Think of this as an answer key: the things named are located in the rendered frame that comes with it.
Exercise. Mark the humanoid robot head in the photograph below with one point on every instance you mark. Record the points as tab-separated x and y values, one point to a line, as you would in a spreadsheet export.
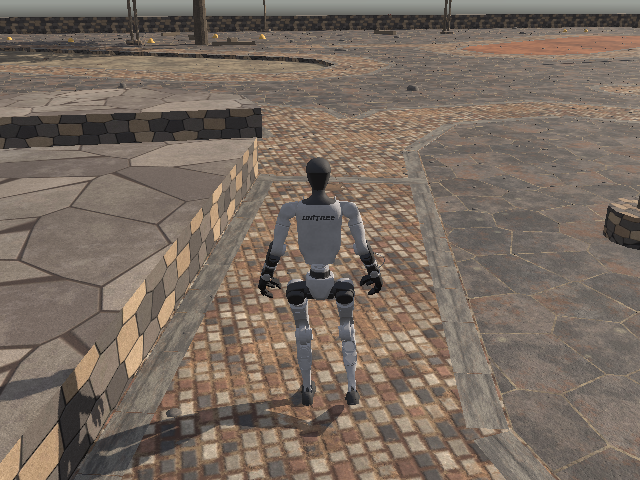
318	173

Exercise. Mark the robot left hand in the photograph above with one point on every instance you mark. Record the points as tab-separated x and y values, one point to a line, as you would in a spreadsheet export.
262	286

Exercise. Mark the robot right hand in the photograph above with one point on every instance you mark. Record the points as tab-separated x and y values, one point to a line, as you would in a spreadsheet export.
368	280

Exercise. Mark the right robot upper arm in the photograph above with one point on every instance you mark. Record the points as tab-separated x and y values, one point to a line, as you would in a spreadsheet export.
350	210

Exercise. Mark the robot right forearm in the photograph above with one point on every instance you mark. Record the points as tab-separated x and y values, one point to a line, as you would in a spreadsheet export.
370	263

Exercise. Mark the left robot upper arm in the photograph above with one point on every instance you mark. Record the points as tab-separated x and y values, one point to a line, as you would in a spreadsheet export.
287	211

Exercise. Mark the robot left forearm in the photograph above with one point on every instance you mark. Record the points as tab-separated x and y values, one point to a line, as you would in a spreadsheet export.
269	265

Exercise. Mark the left robot foot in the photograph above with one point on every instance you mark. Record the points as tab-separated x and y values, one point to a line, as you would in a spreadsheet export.
307	397

